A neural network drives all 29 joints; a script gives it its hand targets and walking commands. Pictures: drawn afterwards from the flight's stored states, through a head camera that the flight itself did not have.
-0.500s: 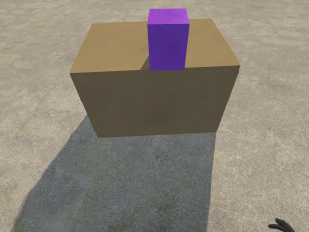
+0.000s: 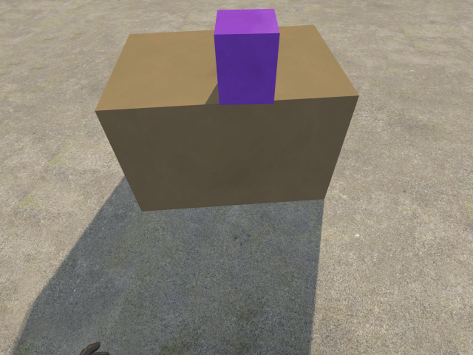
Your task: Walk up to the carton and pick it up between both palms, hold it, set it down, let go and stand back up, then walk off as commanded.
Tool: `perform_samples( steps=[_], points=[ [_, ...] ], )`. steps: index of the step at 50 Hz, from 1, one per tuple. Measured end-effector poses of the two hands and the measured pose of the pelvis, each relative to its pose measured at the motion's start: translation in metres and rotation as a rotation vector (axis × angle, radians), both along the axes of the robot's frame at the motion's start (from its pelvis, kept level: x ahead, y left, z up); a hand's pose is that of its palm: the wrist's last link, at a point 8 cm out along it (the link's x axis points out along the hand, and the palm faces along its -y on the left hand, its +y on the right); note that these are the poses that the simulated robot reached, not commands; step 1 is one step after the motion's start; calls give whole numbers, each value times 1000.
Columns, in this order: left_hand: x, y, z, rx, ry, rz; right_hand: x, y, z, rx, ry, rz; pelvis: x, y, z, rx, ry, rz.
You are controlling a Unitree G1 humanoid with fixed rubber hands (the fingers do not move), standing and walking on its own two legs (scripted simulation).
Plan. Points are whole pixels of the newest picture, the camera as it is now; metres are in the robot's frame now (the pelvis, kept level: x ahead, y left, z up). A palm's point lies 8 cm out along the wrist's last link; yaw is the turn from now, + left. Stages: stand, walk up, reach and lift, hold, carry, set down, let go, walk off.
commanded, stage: stand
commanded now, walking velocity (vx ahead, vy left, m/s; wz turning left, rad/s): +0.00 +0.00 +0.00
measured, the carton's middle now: (246, 57) +1.07 +0.02 -0.01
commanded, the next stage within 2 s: none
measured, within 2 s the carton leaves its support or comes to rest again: neither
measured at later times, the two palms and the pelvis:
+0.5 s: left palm out of the picture +0.15 +0.30 -0.10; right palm (436, 351) +0.18 -0.31 -0.10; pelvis +0.07 -0.01 +0.01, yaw +0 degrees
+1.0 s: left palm (93, 335) +0.19 +0.30 -0.11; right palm (434, 333) +0.21 -0.31 -0.10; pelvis +0.11 -0.01 +0.01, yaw +0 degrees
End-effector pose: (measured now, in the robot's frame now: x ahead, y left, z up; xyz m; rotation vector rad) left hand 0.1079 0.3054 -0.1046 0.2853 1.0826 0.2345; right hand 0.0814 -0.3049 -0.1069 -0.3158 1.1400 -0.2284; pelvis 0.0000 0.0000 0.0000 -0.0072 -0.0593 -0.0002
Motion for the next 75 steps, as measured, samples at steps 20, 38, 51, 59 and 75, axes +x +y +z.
perform_samples(
  steps=[20, 38, 51, 59, 75],
  points=[
    [18, 0, 0, 15, 93, 34, 86, -4, 9, -9, -64, 33, 52, -5, 6, 5, 31, -2],
    [76, -6, -1, 22, 84, 43, 125, -8, 5, -24, -18, -1, 96, -8, 7, 6, 26, -3],
    [85, -6, -4, 17, 97, 44, 125, -9, 6, -39, 6, -28, 108, -5, 7, 9, 30, -4],
    [82, 0, -1, 30, 109, 50, 117, -8, 3, -37, 38, -32, 110, -4, 8, 9, 30, -9],
    [79, -2, 1, 34, 99, 41, 115, -8, 4, -29, 11, -39, 105, -4, 9, 11, 23, -11]
  ],
)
